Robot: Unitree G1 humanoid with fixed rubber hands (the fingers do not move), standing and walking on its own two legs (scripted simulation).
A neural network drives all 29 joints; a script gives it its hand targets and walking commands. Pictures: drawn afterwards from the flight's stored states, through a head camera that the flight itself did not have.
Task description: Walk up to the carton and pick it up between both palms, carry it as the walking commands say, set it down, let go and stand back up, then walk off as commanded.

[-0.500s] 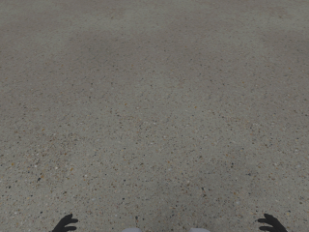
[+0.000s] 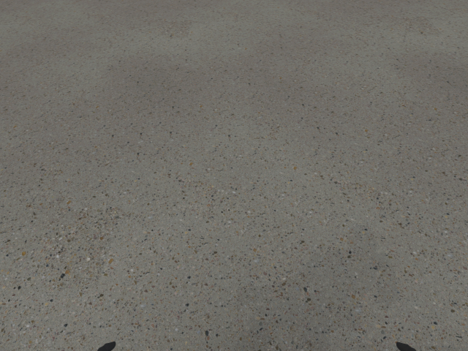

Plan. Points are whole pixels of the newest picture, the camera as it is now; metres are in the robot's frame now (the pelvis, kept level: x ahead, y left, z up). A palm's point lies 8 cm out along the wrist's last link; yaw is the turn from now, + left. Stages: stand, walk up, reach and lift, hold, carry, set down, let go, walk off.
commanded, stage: stand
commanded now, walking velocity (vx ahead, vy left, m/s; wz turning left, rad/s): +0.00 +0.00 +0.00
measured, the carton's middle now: out of the picture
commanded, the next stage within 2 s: walk up in 0.62 s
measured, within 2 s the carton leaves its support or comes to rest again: neither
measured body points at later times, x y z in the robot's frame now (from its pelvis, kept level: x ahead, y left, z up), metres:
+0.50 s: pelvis +0.00 +0.00 +0.01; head +0.01 -0.01 +0.46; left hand +0.09 +0.29 -0.12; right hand +0.08 -0.30 -0.12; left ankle +0.01 +0.13 -0.73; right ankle +0.02 -0.11 -0.73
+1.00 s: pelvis -0.01 +0.02 +0.00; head +0.02 +0.02 +0.45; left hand +0.08 +0.35 -0.11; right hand +0.13 -0.28 -0.12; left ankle +0.01 +0.15 -0.71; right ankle +0.02 -0.11 -0.73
